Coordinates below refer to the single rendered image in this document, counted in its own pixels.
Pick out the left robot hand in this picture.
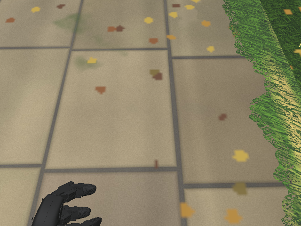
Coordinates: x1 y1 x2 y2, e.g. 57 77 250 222
31 181 102 226

